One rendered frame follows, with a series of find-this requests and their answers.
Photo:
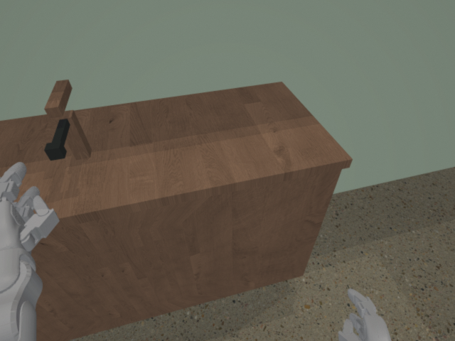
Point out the tap lever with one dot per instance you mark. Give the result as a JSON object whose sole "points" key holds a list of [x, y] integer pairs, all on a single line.
{"points": [[56, 149]]}

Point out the left robot hand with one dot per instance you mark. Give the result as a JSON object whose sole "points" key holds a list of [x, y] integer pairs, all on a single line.
{"points": [[19, 226]]}

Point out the right robot hand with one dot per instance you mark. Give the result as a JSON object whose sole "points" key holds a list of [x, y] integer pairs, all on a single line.
{"points": [[370, 328]]}

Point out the left robot forearm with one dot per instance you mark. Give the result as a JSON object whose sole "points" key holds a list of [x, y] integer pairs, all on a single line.
{"points": [[20, 288]]}

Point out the counter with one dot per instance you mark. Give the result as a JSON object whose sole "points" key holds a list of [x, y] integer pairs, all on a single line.
{"points": [[169, 203]]}

